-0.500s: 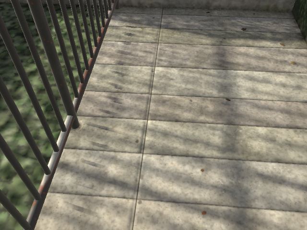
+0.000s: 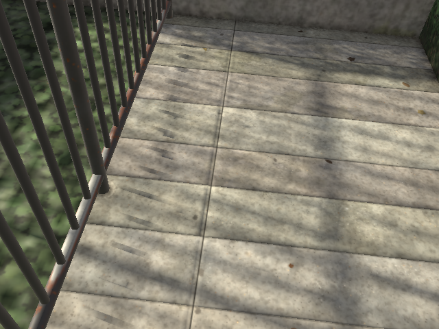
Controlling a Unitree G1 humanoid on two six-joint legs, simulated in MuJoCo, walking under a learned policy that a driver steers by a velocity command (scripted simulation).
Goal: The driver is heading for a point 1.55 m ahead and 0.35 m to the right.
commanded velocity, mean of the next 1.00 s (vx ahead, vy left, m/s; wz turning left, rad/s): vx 0.47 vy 0.00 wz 0.00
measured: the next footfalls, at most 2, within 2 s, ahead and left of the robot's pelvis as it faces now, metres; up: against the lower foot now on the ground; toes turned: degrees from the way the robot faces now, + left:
right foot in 0.46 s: +0.39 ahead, -0.06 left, +0.00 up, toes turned -4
left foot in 0.98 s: +0.71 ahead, +0.08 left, +0.00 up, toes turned +3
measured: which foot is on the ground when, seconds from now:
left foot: down 0.00-0.44, up 0.46-0.96, down 0.98-1.00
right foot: up 0.00-0.44, down 0.46-1.00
